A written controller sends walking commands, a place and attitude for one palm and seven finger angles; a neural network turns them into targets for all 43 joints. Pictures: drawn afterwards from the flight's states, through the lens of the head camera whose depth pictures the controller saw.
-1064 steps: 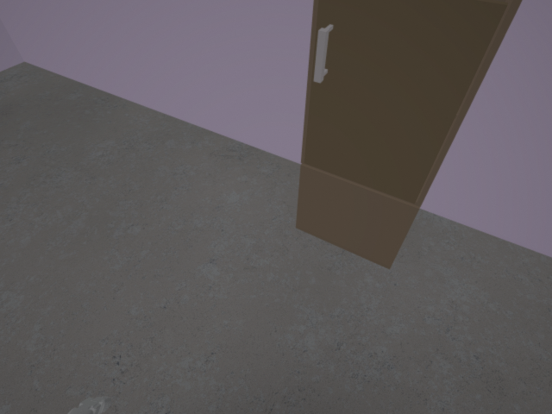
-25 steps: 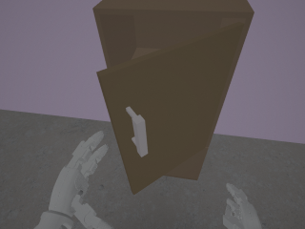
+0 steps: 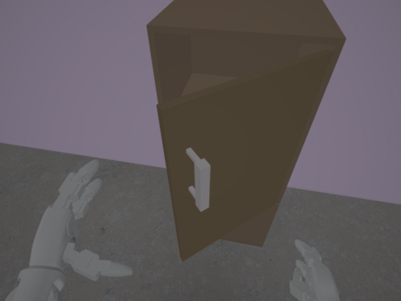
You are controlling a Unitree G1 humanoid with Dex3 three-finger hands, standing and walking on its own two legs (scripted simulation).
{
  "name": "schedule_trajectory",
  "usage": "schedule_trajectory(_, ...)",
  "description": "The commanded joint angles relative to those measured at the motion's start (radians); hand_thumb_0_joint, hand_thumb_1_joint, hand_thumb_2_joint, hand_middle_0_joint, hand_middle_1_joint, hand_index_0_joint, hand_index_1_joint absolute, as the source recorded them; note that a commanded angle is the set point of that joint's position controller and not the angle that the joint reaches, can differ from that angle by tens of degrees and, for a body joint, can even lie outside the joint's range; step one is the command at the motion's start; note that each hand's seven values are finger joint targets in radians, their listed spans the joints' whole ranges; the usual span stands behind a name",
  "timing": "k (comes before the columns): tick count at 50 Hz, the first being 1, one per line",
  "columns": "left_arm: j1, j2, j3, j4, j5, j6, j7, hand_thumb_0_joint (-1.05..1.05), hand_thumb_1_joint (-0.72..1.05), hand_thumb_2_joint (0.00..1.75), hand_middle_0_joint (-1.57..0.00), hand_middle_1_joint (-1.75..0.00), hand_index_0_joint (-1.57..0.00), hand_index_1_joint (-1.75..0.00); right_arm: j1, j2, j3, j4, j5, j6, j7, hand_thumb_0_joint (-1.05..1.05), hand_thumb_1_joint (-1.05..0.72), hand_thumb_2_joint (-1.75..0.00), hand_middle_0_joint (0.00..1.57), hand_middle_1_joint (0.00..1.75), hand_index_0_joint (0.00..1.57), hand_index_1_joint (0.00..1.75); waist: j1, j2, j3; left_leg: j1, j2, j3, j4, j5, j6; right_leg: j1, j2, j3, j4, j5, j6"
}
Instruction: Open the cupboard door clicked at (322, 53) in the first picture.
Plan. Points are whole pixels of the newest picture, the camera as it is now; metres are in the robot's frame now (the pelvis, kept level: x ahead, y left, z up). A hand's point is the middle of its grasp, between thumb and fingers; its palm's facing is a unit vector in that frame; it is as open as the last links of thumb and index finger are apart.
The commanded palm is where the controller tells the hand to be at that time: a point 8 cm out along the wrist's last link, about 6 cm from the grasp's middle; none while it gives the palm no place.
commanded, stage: draw the hand back to the body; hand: left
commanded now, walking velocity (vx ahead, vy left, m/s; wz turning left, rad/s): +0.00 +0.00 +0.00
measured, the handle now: (196, 180) +0.33 +0.05 +0.09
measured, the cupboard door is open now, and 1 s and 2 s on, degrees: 43 43 43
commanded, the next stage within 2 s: step back with the hand held close in 0.96 s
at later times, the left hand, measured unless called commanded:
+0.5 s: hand (59, 202) +0.21 +0.25 +0.16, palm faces +0.39 -0.83 -0.39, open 10.0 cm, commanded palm +0.16 +0.29 +0.18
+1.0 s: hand (56, 200) +0.21 +0.25 +0.17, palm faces +0.44 -0.81 -0.39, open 7.4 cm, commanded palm +0.16 +0.29 +0.18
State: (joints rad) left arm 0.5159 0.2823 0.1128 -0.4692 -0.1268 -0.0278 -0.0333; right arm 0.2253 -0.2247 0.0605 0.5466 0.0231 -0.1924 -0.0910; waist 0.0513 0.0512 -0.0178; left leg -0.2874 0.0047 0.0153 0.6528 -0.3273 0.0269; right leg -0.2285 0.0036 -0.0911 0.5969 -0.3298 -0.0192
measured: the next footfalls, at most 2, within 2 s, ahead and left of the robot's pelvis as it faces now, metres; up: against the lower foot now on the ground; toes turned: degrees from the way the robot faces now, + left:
none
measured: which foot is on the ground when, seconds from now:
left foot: down 0.00-1.00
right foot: down 0.00-1.00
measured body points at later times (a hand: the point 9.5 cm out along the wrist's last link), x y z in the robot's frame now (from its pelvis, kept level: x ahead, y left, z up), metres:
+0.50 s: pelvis +0.02 +0.01 +0.02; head +0.00 -0.01 +0.47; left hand +0.18 +0.29 +0.18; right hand +0.21 -0.21 -0.07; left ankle +0.02 +0.10 -0.73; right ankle +0.00 -0.11 -0.73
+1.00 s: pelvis +0.02 -0.01 +0.02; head -0.01 -0.03 +0.47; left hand +0.18 +0.29 +0.19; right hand +0.20 -0.23 -0.07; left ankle +0.02 +0.10 -0.73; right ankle +0.00 -0.11 -0.73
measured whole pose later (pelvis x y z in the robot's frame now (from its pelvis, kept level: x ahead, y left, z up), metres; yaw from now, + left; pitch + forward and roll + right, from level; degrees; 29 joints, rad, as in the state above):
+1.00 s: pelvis +0.02 -0.01 +0.02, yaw -1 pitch -5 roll +0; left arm 0.47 0.33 0.32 -0.38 -0.07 -0.08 0.12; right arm 0.18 -0.22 0.02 0.65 0.01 -0.09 -0.07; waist 0.07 0.07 0.03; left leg -0.08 0.01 0.04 0.41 -0.23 0.01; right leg -0.04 0.02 -0.07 0.37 -0.24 -0.03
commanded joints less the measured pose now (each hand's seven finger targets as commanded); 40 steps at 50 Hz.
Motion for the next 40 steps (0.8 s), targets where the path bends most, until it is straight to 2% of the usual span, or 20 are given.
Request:
schedule_trajectory(1,-0.050,0.117,0.081,-0.217,0.066,-0.083,0.123,0.00,-0.08,0.48,-0.16,-0.30,-0.16,-0.30,-0.133,-0.099,-0.040,-0.141,-0.016,-0.037,-0.006,0.00,-0.90,-0.90,0.20,0.30,0.20,0.30,0.005,0.032,-0.017,0.080,0.009,-0.059,-0.202,0.084,-0.010,0.002,-0.009,0.056,-0.183,0.068,-0.008)
schedule_trajectory(4,-0.065,0.109,0.077,-0.238,0.082,-0.100,0.145,0.00,0.02,0.52,-0.17,-0.30,-0.17,-0.30,-0.139,-0.098,-0.041,-0.133,-0.022,-0.032,-0.001,0.00,-0.90,-0.90,0.20,0.30,0.20,0.30,0.000,0.027,-0.036,0.119,0.013,-0.061,-0.237,0.133,-0.010,0.042,-0.009,0.051,-0.192,0.110,-0.008)
schedule_trajectory(6,-0.081,0.136,0.102,-0.220,0.091,-0.103,0.156,0.00,0.09,0.55,-0.17,-0.30,-0.17,-0.30,-0.146,-0.104,-0.043,-0.119,-0.024,-0.029,0.000,0.00,-0.90,-0.90,0.20,0.30,0.20,0.30,0.004,0.021,-0.020,0.128,0.017,-0.067,-0.259,0.150,-0.013,0.059,-0.006,0.050,-0.204,0.119,-0.011)
schedule_trajectory(8,-0.080,0.127,0.108,-0.221,0.090,-0.106,0.161,0.00,0.17,0.58,-0.17,-0.30,-0.17,-0.30,-0.150,-0.101,-0.045,-0.114,-0.024,-0.023,0.002,0.00,-0.90,-0.90,0.20,0.30,0.20,0.30,0.004,0.019,-0.020,0.148,0.020,-0.067,-0.275,0.178,-0.014,0.073,-0.005,0.051,-0.211,0.140,-0.010)
schedule_trajectory(12,-0.059,0.160,0.173,-0.200,0.087,-0.108,0.168,0.00,0.31,0.64,-0.18,-0.30,-0.18,-0.30,-0.155,-0.101,-0.051,-0.101,-0.028,-0.008,0.005,0.00,-0.90,-0.90,0.20,0.30,0.20,0.30,0.016,-0.016,-0.041,0.164,0.020,-0.059,-0.287,0.255,-0.016,0.125,-0.006,0.049,-0.221,0.201,-0.009)
schedule_trajectory(18,-0.079,0.177,0.223,-0.175,0.080,-0.108,0.166,0.00,0.51,0.74,-0.19,-0.30,-0.19,-0.30,-0.164,-0.102,-0.061,-0.090,-0.023,0.019,0.012,0.00,-0.90,-0.90,0.20,0.30,0.20,0.30,0.015,-0.004,-0.027,0.190,0.021,-0.046,-0.294,0.305,-0.018,0.135,-0.004,0.055,-0.241,0.243,-0.007)
schedule_trajectory(19,-0.085,0.184,0.234,-0.184,0.079,-0.109,0.166,0.00,0.55,0.75,-0.19,-0.30,-0.19,-0.30,-0.166,-0.102,-0.063,-0.090,-0.023,0.020,0.012,0.00,-0.90,-0.90,0.20,0.30,0.20,0.30,0.017,0.012,-0.034,0.196,0.021,-0.043,-0.292,0.318,-0.018,0.139,-0.004,0.056,-0.240,0.253,-0.007)
schedule_trajectory(21,-0.084,0.215,0.275,-0.171,0.077,-0.110,0.171,0.00,0.62,0.78,-0.19,-0.30,-0.19,-0.30,-0.166,-0.105,-0.066,-0.082,-0.024,0.024,0.011,0.00,-0.90,-0.90,0.20,0.30,0.20,0.30,0.022,0.000,-0.043,0.198,0.019,-0.039,-0.287,0.339,-0.018,0.154,-0.005,0.056,-0.244,0.280,-0.008)
schedule_trajectory(22,-0.080,0.203,0.274,-0.164,0.074,-0.109,0.169,0.00,0.65,0.80,-0.19,-0.30,-0.19,-0.30,-0.164,-0.101,-0.067,-0.083,-0.022,0.028,0.012,0.00,-0.90,-0.90,0.20,0.30,0.20,0.30,0.019,-0.006,-0.041,0.204,0.020,-0.036,-0.287,0.347,-0.017,0.150,-0.005,0.058,-0.244,0.286,-0.006)
schedule_trajectory(25,-0.101,0.225,0.311,-0.155,0.066,-0.111,0.170,0.00,0.76,0.84,-0.19,-0.30,-0.19,-0.30,-0.167,-0.102,-0.071,-0.078,-0.020,0.038,0.011,0.00,-0.90,-0.90,0.20,0.30,0.20,0.30,0.020,-0.015,-0.044,0.208,0.017,-0.028,-0.283,0.352,-0.012,0.154,-0.006,0.061,-0.253,0.306,-0.004)
schedule_trajectory(28,-0.138,0.240,0.329,-0.152,0.067,-0.112,0.172,0.00,0.87,0.88,-0.20,-0.30,-0.20,-0.30,-0.168,-0.104,-0.073,-0.071,-0.017,0.041,0.012,0.00,-0.90,-0.90,0.20,0.30,0.20,0.30,0.019,0.054,-0.037,0.218,0.018,-0.029,-0.288,0.358,-0.016,0.149,-0.007,0.064,-0.256,0.296,-0.006)
schedule_trajectory(29,-0.148,0.251,0.344,-0.149,0.064,-0.113,0.175,0.00,0.90,0.90,-0.20,-0.30,-0.20,-0.30,-0.168,-0.105,-0.073,-0.069,-0.018,0.041,0.012,0.00,-0.90,-0.90,0.20,0.30,0.20,0.30,0.019,0.039,-0.034,0.216,0.017,-0.031,-0.290,0.355,-0.016,0.151,-0.006,0.062,-0.258,0.296,-0.006)
schedule_trajectory(30,-0.136,0.229,0.326,-0.134,0.063,-0.113,0.172,0.00,0.90,0.90,-0.20,-0.30,-0.20,-0.30,-0.168,-0.105,-0.074,-0.070,-0.018,0.040,0.014,0.00,-0.90,-0.90,0.20,0.30,0.20,0.30,0.017,0.014,-0.027,0.216,0.017,-0.030,-0.290,0.359,-0.013,0.148,-0.005,0.059,-0.259,0.301,-0.004)
schedule_trajectory(32,-0.124,0.208,0.300,-0.120,0.063,-0.110,0.167,0.00,0.90,0.90,-0.20,-0.30,-0.20,-0.30,-0.172,-0.109,-0.077,-0.072,-0.018,0.042,0.015,0.00,-0.90,-0.90,0.20,0.30,0.20,0.30,0.015,0.014,-0.024,0.223,0.018,-0.028,-0.292,0.360,-0.011,0.144,-0.007,0.060,-0.262,0.301,-0.002)
schedule_trajectory(33,-0.117,0.204,0.297,-0.115,0.062,-0.108,0.166,0.00,0.90,0.90,-0.20,-0.30,-0.20,-0.30,-0.172,-0.109,-0.078,-0.072,-0.017,0.044,0.017,0.00,-0.90,-0.90,0.20,0.30,0.20,0.30,0.015,0.015,-0.020,0.225,0.018,-0.024,-0.291,0.353,-0.009,0.139,-0.007,0.062,-0.265,0.301,0.000)
schedule_trajectory(35,-0.124,0.223,0.309,-0.125,0.062,-0.111,0.167,0.00,0.90,0.90,-0.20,-0.30,-0.20,-0.30,-0.174,-0.112,-0.082,-0.073,-0.017,0.045,0.016,0.00,-0.90,-0.90,0.20,0.30,0.20,0.30,0.017,-0.025,-0.033,0.223,0.017,-0.022,-0.289,0.346,-0.005,0.146,-0.005,0.063,-0.268,0.305,0.002)
schedule_trajectory(36,-0.127,0.243,0.323,-0.123,0.064,-0.112,0.168,0.00,0.90,0.90,-0.20,-0.30,-0.20,-0.30,-0.173,-0.115,-0.084,-0.069,-0.017,0.044,0.014,0.00,-0.90,-0.90,0.20,0.30,0.20,0.30,0.019,-0.014,-0.036,0.225,0.016,-0.022,-0.286,0.351,-0.006,0.153,-0.006,0.066,-0.268,0.315,-0.001)
schedule_trajectory(37,-0.135,0.233,0.317,-0.147,0.064,-0.116,0.168,0.00,0.90,0.90,-0.20,-0.30,-0.20,-0.30,-0.173,-0.111,-0.082,-0.073,-0.019,0.044,0.015,0.00,-0.90,-0.90,0.20,0.30,0.20,0.30,0.018,0.011,-0.050,0.226,0.014,-0.023,-0.288,0.355,-0.008,0.159,-0.009,0.066,-0.264,0.316,-0.001)
schedule_trajectory(40,-0.129,0.239,0.324,-0.149,0.064,-0.117,0.169,0.00,0.90,0.90,-0.20,-0.30,-0.20,-0.30,-0.174,-0.105,-0.080,-0.071,-0.018,0.043,0.015,0.00,-0.90,-0.90,0.20,0.30,0.20,0.30,0.019,0.021,-0.041,0.227,0.012,-0.019,-0.286,0.341,-0.008,0.151,-0.007,0.069,-0.272,0.309,-0.001)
